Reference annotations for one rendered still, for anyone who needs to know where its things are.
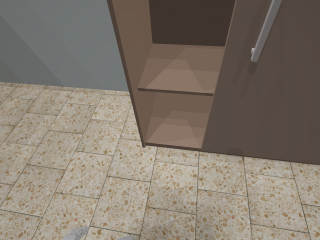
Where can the wardrobe door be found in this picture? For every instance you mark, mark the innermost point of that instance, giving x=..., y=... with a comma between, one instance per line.
x=269, y=108

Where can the left robot hand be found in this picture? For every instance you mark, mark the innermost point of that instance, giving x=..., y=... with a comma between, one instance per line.
x=76, y=233

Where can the handle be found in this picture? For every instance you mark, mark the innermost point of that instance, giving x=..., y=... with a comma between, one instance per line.
x=273, y=9

